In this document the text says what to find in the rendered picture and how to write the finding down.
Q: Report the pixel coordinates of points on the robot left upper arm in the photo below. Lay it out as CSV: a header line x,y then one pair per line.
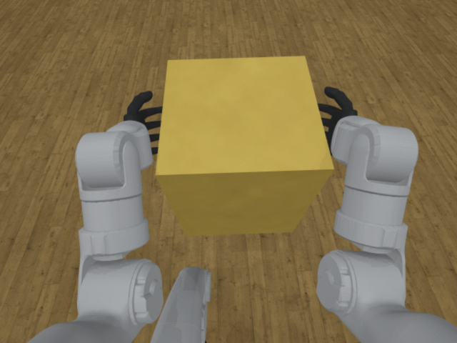
x,y
116,299

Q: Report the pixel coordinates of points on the robot left forearm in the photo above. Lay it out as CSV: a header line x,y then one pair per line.
x,y
109,168

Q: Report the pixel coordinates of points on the robot left hand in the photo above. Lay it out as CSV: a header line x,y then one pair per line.
x,y
133,114

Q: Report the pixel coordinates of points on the carton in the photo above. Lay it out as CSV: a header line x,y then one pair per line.
x,y
242,148

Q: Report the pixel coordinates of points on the robot left thigh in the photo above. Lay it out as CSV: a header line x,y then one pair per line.
x,y
180,320

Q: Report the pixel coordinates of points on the robot right forearm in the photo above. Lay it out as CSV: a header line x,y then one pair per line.
x,y
380,161

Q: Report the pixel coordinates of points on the robot right hand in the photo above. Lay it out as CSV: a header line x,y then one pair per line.
x,y
336,113

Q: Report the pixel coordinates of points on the robot right upper arm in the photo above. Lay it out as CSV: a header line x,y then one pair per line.
x,y
366,291

